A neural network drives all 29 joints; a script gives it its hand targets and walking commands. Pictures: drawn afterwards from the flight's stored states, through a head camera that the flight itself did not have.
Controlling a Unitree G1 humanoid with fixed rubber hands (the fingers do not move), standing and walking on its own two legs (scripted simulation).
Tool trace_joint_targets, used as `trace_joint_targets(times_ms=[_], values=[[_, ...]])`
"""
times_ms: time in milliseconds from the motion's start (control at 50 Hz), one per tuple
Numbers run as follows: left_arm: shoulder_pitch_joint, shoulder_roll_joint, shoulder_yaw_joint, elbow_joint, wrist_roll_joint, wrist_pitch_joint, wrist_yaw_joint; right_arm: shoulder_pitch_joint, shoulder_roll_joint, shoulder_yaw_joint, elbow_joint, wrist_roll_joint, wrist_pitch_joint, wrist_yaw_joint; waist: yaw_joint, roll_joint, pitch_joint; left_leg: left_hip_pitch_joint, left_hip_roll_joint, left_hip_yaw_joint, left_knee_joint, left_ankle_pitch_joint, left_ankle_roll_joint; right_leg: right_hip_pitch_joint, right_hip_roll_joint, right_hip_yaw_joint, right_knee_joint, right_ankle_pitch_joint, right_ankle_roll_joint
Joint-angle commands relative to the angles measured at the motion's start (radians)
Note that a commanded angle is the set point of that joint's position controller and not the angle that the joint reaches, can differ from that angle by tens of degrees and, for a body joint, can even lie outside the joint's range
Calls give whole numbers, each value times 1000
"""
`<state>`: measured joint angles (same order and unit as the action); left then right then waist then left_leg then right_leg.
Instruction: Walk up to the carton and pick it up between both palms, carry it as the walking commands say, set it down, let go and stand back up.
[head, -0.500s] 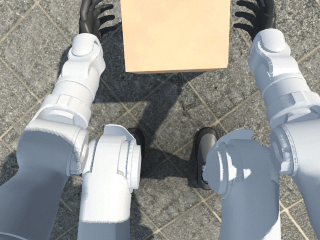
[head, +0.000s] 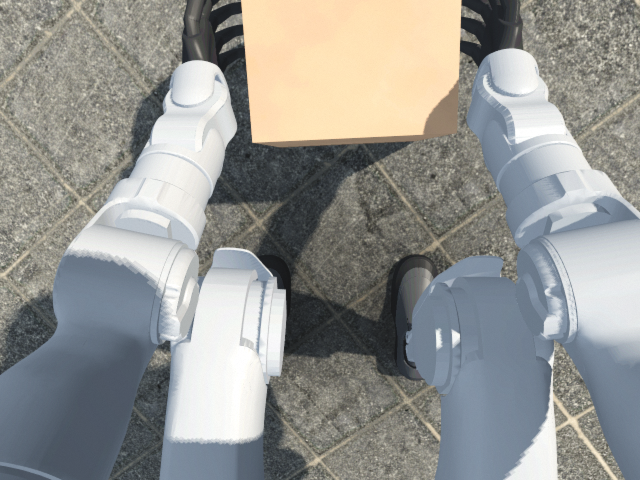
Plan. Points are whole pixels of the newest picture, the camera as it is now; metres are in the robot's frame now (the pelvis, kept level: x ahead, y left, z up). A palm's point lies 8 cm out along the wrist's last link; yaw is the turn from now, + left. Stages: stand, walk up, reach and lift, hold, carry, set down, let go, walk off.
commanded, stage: reach and lift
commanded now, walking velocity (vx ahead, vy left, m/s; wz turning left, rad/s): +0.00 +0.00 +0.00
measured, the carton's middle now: (347, 67) +0.51 +0.00 -0.27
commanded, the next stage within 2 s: none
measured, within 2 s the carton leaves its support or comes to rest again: leaves its support in 0.28 s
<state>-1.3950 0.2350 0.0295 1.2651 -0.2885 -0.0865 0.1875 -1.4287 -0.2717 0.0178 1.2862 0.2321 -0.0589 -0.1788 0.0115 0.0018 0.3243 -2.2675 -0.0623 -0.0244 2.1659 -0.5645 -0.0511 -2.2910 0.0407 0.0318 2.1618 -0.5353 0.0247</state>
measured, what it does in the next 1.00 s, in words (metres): stands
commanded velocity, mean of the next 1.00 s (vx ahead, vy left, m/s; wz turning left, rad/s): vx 0.00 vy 0.00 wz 0.00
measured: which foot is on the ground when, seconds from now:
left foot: down 0.00-1.00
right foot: down 0.00-1.00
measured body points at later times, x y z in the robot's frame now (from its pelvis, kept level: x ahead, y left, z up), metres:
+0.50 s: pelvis +0.00 +0.00 -0.01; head +0.35 +0.00 +0.27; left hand +0.52 +0.14 -0.18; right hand +0.53 -0.15 -0.19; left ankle +0.11 +0.13 -0.34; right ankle +0.12 -0.12 -0.34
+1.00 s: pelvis -0.02 +0.00 +0.02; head +0.34 +0.00 +0.28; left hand +0.53 +0.14 -0.14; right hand +0.53 -0.15 -0.14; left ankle +0.12 +0.13 -0.34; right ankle +0.12 -0.12 -0.34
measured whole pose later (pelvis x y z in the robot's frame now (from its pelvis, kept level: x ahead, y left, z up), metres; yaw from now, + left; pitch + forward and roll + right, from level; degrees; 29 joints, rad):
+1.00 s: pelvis -0.02 +0.00 +0.02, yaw -1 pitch +27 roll +0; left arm -1.37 0.14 0.28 0.82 -0.04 0.23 0.24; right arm -1.39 -0.23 -0.23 0.89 0.00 0.26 -0.17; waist 0.02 -0.01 0.51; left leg -2.05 -0.12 -0.06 2.16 -0.57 -0.08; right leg -2.07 0.10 0.05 2.14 -0.54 0.07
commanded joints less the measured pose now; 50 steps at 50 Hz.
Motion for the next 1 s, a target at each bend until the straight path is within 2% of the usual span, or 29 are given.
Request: trace_joint_targets(times_ms=[0,40,120,140,160,180,220,240,280,320,340,360,380,420,440,460,500,560,580,620,640,700,720,740,900,920,940,960,980], values=[[-514,-619,-131,-276,71,1,-177,-432,663,115,-230,-36,-11,174,1,14,-1130,460,-64,45,-145,320,10,520,94,-42,-116,320,-25],[-552,-659,-104,-291,67,25,-211,-450,731,86,-208,-80,19,202,-17,-62,-1081,392,-71,65,-141,257,19,549,87,-47,-143,273,-21],[-534,-752,-122,-328,90,42,-241,-421,841,83,-197,-70,40,238,11,-28,-1135,395,-79,82,-125,292,17,535,92,-65,-94,332,-22],[-493,-762,-103,-311,92,48,-244,-435,809,60,-227,-84,39,230,-17,-26,-1119,410,-77,90,-114,310,13,545,99,-69,-109,331,-21],[-544,-775,-98,-355,103,48,-253,-437,878,85,-238,-72,45,249,26,-39,-1079,372,-87,102,-105,301,25,533,101,-47,-117,324,-20],[-492,-801,-77,-293,109,66,-262,-452,845,75,-241,-90,49,246,-7,-56,-1088,386,-86,88,-108,294,27,536,98,-60,-111,321,-17],[-526,-808,-87,-309,106,74,-264,-509,868,86,-290,-60,51,260,40,-2,-1124,441,-81,94,-113,293,27,519,98,-67,-101,294,-22],[-499,-847,-96,-327,98,71,-268,-463,863,85,-298,-74,47,254,-4,-12,-1153,445,-86,86,-95,324,23,521,102,-63,-106,323,-30],[-530,-841,-105,-349,83,70,-268,-484,889,91,-310,-80,54,253,-11,-61,-1139,442,-88,86,-92,341,25,532,99,-67,-105,343,-18],[-529,-867,-93,-374,99,76,-276,-440,936,86,-284,-76,67,259,27,-61,-1164,440,-91,90,-96,328,30,553,106,-71,-104,327,-22],[-537,-863,-110,-384,99,78,-269,-481,943,97,-331,-75,67,259,-1,-82,-1186,449,-90,91,-94,356,33,559,117,-70,-109,360,-10],[-499,-902,-129,-401,98,89,-270,-499,948,110,-367,-31,61,262,60,16,-1289,509,-93,109,-99,411,22,614,118,-68,-93,411,-17],[-538,-907,-169,-432,68,92,-274,-485,962,116,-365,-50,74,259,-2,-13,-1327,517,-91,97,-99,380,23,611,110,-79,-92,391,-18],[-534,-916,-174,-447,65,99,-263,-525,961,141,-422,-38,74,257,7,-23,-1351,557,-94,98,-116,371,22,638,112,-94,-100,376,-13],[-549,-946,-165,-412,61,112,-271,-504,915,116,-399,-70,77,254,-61,-49,-1302,537,-94,92,-113,331,13,625,100,-112,-104,329,-14],[-527,-945,-141,-417,101,116,-270,-530,947,119,-431,-54,79,263,20,-20,-1260,519,-96,108,-114,335,21,579,112,-90,-114,314,-18],[-573,-922,-167,-474,102,120,-272,-502,1002,127,-397,-44,109,272,29,-23,-1351,542,-85,117,-118,350,25,599,117,-93,-108,345,-8],[-540,-993,-162,-464,117,150,-271,-549,969,129,-488,-58,110,266,20,16,-1421,578,-97,113,-140,307,18,639,118,-105,-120,295,-19],[-543,-1001,-135,-442,121,167,-282,-579,995,159,-508,-82,130,274,-19,-104,-1410,577,-98,111,-126,305,23,655,104,-118,-141,282,5],[-517,-1030,-152,-462,142,178,-273,-594,997,154,-547,-50,129,273,29,1,-1493,634,-102,117,-135,288,25,670,108,-117,-117,257,-9],[-582,-1017,-161,-547,99,177,-278,-605,1028,185,-566,-43,149,275,15,-79,-1565,647,-96,118,-125,318,29,741,113,-109,-143,286,-2],[-634,-1042,-188,-618,91,198,-282,-624,1034,180,-595,-40,170,275,6,-27,-1691,697,-93,137,-135,291,22,822,106,-112,-148,279,-8],[-645,-1000,-137,-550,133,211,-285,-583,1049,120,-457,-93,200,283,0,-92,-1560,613,-80,122,-176,168,25,764,104,-131,-152,185,-3],[-604,-1052,-175,-545,133,230,-294,-614,1034,127,-539,-86,198,289,3,-9,-1577,657,-83,128,-171,217,22,733,107,-131,-144,208,-14],[-593,-1180,-215,-644,119,303,-331,-631,1168,192,-691,-100,259,318,-5,-46,-1912,833,-97,134,-174,368,19,914,118,-137,-176,337,-3],[-584,-1166,-169,-542,168,312,-338,-548,1159,95,-536,-146,265,328,-31,-14,-1695,707,-91,138,-204,238,17,789,112,-153,-186,234,-5],[-564,-1169,-170,-558,172,313,-338,-634,1116,143,-635,-119,254,325,10,17,-1721,726,-90,145,-180,297,19,802,112,-130,-182,273,-9],[-616,-1186,-220,-689,143,302,-338,-611,1207,188,-664,-93,272,326,20,-21,-1893,784,-101,146,-179,370,21,932,117,-112,-191,372,4],[-633,-1113,-185,-625,170,307,-338,-550,1176,127,-565,-138,280,332,-4,-61,-1741,680,-91,137,-207,255,24,842,111,-138,-200,268,3]])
